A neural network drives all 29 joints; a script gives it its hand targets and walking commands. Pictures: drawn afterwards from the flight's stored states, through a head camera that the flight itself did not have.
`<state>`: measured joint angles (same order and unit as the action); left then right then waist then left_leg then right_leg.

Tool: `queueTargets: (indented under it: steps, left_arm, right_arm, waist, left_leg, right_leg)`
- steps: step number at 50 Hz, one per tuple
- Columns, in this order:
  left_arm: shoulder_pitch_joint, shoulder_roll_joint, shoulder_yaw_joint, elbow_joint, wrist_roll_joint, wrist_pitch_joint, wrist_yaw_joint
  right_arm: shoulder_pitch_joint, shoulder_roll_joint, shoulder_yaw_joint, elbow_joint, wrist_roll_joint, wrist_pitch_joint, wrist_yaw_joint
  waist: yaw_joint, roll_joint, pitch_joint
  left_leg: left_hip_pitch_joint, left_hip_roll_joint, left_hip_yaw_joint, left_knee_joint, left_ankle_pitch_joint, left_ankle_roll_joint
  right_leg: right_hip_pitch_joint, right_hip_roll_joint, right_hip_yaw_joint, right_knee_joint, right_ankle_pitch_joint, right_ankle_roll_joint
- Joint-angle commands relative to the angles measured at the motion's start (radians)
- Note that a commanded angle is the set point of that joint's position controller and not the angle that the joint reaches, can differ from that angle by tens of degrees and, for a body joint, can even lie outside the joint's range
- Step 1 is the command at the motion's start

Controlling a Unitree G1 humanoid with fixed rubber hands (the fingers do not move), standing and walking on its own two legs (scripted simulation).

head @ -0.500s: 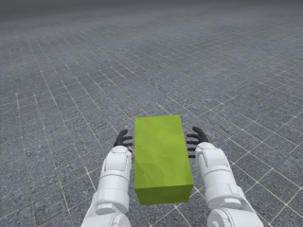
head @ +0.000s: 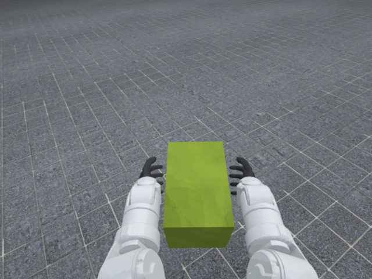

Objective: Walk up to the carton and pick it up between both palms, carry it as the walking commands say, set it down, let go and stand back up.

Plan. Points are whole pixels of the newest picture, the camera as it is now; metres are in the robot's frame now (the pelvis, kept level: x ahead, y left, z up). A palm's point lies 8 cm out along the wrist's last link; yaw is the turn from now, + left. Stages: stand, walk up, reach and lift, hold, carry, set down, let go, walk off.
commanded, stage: set down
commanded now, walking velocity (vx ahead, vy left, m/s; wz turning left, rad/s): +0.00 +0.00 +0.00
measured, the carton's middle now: (196, 193) +0.37 +0.02 -0.06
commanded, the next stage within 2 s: none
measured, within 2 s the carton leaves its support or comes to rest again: neither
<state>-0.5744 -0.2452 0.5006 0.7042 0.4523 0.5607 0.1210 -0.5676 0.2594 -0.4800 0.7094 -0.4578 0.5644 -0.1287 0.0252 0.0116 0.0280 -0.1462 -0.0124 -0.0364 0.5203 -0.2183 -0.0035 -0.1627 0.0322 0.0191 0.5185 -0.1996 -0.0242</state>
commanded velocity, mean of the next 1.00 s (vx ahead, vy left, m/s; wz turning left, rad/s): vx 0.00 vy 0.00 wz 0.00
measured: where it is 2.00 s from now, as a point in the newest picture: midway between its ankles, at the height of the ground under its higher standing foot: outside the picture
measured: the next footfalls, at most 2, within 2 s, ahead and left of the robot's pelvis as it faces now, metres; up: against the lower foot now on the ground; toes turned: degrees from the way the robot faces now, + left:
none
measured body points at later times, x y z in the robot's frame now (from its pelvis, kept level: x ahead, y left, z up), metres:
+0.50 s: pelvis -0.01 +0.00 -0.02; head +0.09 +0.00 +0.42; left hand +0.34 +0.15 -0.06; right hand +0.36 -0.10 -0.06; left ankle +0.05 +0.12 -0.73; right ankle +0.06 -0.10 -0.73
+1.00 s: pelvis -0.02 +0.01 -0.09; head +0.15 +0.00 +0.32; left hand +0.37 +0.14 -0.16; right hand +0.37 -0.10 -0.16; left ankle +0.05 +0.12 -0.73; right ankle +0.06 -0.10 -0.73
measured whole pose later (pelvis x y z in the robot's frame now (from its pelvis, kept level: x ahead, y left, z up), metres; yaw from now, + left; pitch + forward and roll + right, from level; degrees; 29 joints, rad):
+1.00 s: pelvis -0.02 +0.01 -0.09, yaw +0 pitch +22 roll +1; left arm -0.63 -0.19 0.40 0.73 0.25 0.06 0.23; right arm -0.64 0.20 -0.34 0.74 -0.25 0.06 -0.26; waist 0.02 0.00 -0.01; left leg -1.12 -0.04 -0.01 1.11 -0.38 0.01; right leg -1.14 0.03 0.03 1.11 -0.36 0.00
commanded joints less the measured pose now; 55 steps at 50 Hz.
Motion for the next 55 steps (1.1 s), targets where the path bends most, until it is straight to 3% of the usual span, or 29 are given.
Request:
queueTargets:
  steps: [1,6,11,21,28,42,55]
  left_arm:
    - [-0.508,-0.921,-0.334,0.133,-0.195,-0.065,-0.256]
    - [-0.447,-0.890,-0.354,0.084,-0.170,-0.146,-0.241]
    - [-0.411,-0.875,-0.379,0.073,-0.158,-0.225,-0.241]
    - [-0.389,-0.880,-0.435,0.062,-0.137,-0.368,-0.233]
    - [-0.391,-0.861,-0.504,0.060,-0.145,-0.449,-0.192]
    - [-0.487,-0.792,-0.612,0.070,-0.213,-0.525,-0.130]
    - [-0.607,-0.785,-0.558,0.113,-0.232,-0.499,-0.134]
  right_arm:
    - [-0.541,0.922,0.325,0.088,0.199,-0.079,0.233]
    - [-0.486,0.945,0.375,0.081,0.213,-0.155,0.225]
    - [-0.446,0.949,0.413,0.062,0.200,-0.242,0.207]
    - [-0.431,0.891,0.461,0.064,0.151,-0.405,0.189]
    - [-0.446,0.823,0.522,0.054,0.149,-0.483,0.170]
    - [-0.508,0.793,0.642,0.057,0.231,-0.538,0.114]
    - [-0.610,0.809,0.608,0.090,0.234,-0.509,0.106]
  waist:
    - [-0.016,-0.027,-0.208]
    - [0.024,-0.029,-0.264]
    - [0.034,-0.031,-0.322]
    - [0.008,-0.007,-0.433]
    - [-0.005,-0.008,-0.533]
    - [0.008,-0.014,-0.720]
    - [0.002,-0.026,-0.771]
  left_leg:
    - [-0.028,-0.043,-0.050,-0.087,-0.027,0.039]
    - [-0.071,-0.054,-0.051,-0.053,0.037,0.049]
    - [-0.123,-0.069,-0.048,-0.004,0.066,0.055]
    - [-0.262,-0.094,-0.044,0.087,0.085,0.039]
    - [-0.354,-0.109,-0.053,0.177,0.111,0.027]
    - [-0.556,-0.149,-0.054,0.400,0.059,0.015]
    - [-0.758,-0.168,-0.042,0.555,-0.034,0.010]
  right_leg:
    - [0.016,0.014,0.102,-0.119,-0.063,-0.010]
    - [0.006,0.016,0.111,-0.081,0.018,-0.002]
    - [-0.046,0.026,0.119,-0.033,0.051,-0.001]
    - [-0.195,0.068,0.092,0.093,0.060,-0.010]
    - [-0.311,0.097,0.082,0.198,0.068,-0.011]
    - [-0.537,0.129,0.080,0.416,0.025,0.008]
    - [-0.716,0.140,0.071,0.559,-0.063,0.017]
